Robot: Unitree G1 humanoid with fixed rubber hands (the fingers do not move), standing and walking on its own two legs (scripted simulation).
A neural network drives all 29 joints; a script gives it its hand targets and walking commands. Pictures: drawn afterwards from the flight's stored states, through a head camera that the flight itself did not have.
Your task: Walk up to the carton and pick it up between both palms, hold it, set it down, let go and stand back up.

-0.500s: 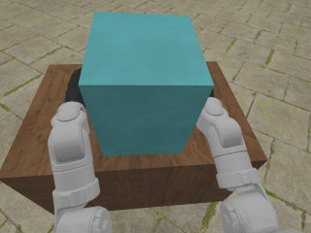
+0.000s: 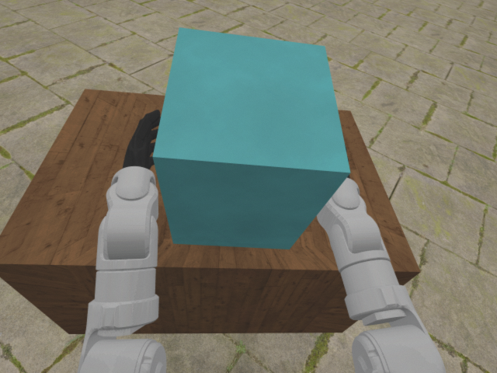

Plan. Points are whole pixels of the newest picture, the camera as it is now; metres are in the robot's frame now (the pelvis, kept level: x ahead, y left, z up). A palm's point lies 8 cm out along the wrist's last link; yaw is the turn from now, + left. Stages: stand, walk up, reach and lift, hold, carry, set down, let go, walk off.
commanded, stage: hold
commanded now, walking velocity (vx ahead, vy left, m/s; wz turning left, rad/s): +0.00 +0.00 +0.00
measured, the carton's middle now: (242, 154) +0.39 -0.02 +0.15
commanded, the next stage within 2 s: none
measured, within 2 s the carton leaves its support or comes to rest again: neither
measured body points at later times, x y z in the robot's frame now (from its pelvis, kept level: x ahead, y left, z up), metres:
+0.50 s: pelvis +0.00 +0.00 +0.00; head -0.01 +0.05 +0.45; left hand +0.38 +0.13 +0.16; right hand +0.37 -0.16 +0.16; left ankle +0.02 +0.15 -0.75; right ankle +0.00 -0.13 -0.75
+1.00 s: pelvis +0.00 +0.00 +0.00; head +0.00 +0.04 +0.45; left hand +0.38 +0.13 +0.16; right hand +0.37 -0.17 +0.15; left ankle +0.02 +0.15 -0.75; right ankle +0.00 -0.13 -0.75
